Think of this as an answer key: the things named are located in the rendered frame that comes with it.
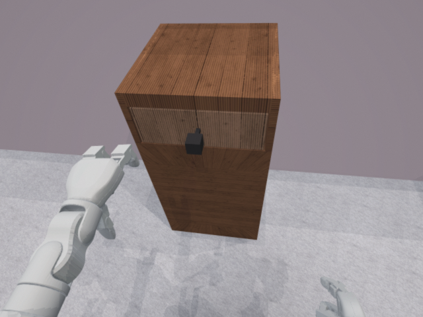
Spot right robot hand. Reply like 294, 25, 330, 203
315, 277, 365, 317

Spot left robot hand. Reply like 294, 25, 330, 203
66, 144, 139, 240

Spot handle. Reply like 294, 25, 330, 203
185, 128, 204, 155

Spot cabinet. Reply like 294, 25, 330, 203
114, 23, 281, 240

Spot robot left forearm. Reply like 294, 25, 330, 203
0, 199, 102, 317

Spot drawer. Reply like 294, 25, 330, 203
129, 107, 268, 150

